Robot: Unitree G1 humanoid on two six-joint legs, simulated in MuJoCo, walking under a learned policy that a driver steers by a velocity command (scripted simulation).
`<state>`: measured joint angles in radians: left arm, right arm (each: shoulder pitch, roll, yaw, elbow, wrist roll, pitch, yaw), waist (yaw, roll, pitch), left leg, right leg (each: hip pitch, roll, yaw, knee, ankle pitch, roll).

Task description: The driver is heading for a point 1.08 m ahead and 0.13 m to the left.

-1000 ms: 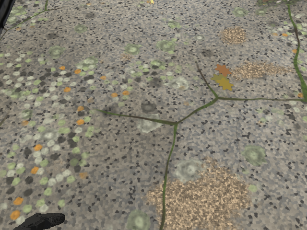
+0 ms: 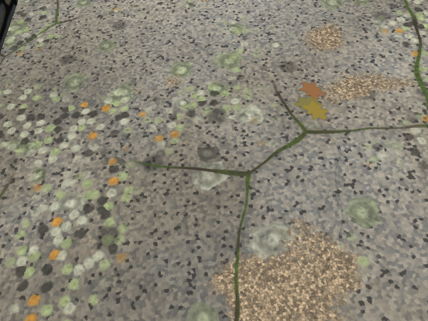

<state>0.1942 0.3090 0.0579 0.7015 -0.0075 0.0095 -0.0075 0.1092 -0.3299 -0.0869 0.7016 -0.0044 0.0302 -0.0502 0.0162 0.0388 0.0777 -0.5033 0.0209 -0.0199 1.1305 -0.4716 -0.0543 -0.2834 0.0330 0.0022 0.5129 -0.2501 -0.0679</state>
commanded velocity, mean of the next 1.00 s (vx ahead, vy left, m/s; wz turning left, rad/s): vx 0.00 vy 0.00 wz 0.21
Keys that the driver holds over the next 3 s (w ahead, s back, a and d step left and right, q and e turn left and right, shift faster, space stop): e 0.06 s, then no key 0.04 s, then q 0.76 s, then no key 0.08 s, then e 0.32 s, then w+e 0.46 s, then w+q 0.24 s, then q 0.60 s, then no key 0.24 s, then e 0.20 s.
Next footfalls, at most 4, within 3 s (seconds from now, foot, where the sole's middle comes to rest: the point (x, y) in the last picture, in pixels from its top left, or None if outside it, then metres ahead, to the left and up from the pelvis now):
0.34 left None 0.08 0.16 -0.78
1.02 left None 0.04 0.17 -0.78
1.50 right None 0.06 -0.07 -0.78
1.98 left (210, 311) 0.46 0.11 -0.78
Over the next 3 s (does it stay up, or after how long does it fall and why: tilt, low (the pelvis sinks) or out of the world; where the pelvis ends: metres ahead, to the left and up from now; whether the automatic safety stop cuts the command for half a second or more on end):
stays up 0.46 0.04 0.00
